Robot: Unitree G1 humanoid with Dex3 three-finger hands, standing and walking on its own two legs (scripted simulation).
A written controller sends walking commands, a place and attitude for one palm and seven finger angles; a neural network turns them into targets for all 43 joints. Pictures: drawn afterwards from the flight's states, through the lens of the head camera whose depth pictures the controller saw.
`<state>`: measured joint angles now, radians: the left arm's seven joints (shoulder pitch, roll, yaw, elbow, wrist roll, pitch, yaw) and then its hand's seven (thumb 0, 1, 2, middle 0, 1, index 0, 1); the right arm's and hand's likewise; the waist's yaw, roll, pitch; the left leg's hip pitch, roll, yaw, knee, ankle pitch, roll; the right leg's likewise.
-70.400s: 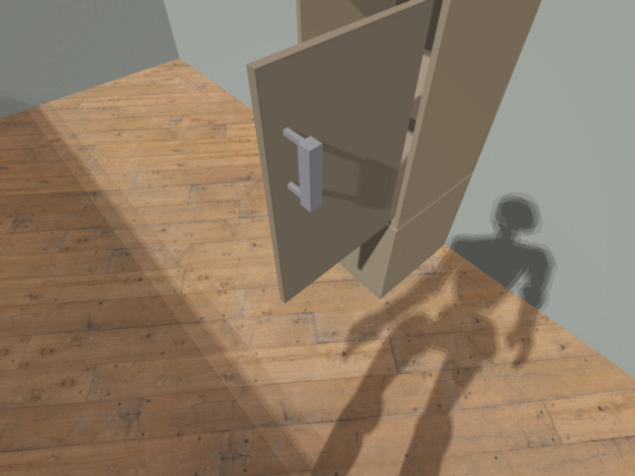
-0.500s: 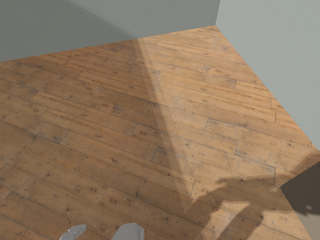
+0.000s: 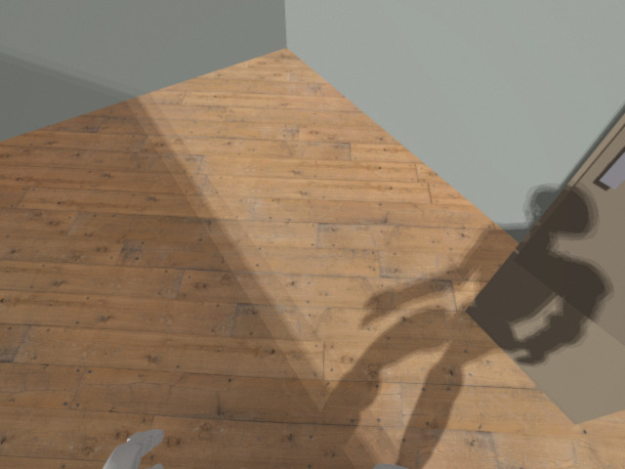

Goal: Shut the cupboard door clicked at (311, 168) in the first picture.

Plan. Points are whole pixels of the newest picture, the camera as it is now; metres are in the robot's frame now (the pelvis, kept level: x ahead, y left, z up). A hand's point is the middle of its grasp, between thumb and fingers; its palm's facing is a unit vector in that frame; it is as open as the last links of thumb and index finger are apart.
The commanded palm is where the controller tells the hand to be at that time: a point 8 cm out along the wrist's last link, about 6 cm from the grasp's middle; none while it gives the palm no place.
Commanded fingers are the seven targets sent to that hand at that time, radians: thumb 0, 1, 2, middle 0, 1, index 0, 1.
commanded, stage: turn to face it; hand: left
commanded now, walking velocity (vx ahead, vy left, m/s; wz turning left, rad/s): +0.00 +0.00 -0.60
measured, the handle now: out of the picture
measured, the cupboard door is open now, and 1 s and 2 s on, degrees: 5 5 5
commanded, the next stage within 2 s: take the last steps up to it in 1.34 s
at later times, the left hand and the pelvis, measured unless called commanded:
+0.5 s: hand (186, 454) +0.15 +0.20 -0.17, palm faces -0.23 -0.95 -0.20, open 7.4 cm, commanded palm none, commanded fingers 0.00 0.90 0.90 -0.20 -0.30 -0.20 -0.30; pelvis +0.02 +0.02 +0.00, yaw -17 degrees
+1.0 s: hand (257, 416) +0.21 +0.10 -0.15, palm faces -0.53 -0.81 -0.26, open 7.4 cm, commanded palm none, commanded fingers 0.00 0.90 0.90 -0.20 -0.30 -0.20 -0.30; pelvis +0.02 -0.03 +0.00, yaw -33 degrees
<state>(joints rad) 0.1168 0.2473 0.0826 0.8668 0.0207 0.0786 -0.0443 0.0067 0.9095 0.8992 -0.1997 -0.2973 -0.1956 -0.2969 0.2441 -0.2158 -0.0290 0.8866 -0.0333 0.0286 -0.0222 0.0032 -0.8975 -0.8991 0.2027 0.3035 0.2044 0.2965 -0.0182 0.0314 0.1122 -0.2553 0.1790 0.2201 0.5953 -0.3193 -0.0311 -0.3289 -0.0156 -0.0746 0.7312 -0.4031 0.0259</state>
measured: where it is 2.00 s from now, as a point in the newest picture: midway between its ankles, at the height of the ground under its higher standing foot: outside the picture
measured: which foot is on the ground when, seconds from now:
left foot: down 0.00-0.04, up 0.06-0.36, down 0.38-0.76, up 0.78-1.00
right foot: up 0.00-0.02, down 0.04-0.38, up 0.40-0.74, down 0.76-1.00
